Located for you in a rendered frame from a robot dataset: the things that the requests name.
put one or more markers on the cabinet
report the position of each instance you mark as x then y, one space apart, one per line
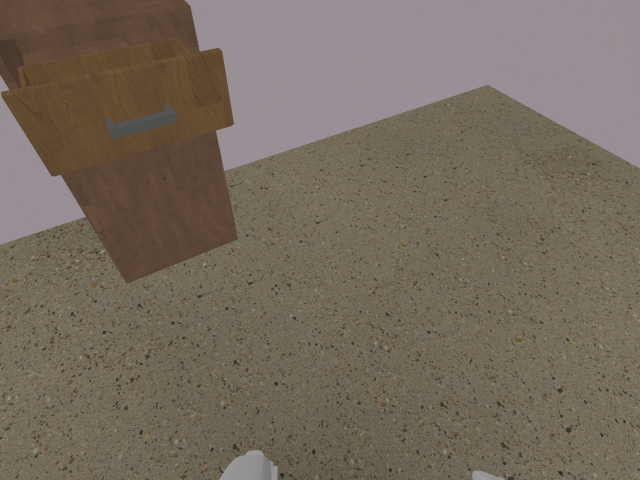
151 209

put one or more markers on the robot left thigh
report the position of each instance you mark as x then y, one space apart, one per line
250 467

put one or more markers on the handle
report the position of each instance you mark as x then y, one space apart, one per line
142 123

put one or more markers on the drawer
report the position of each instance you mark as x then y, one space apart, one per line
63 104

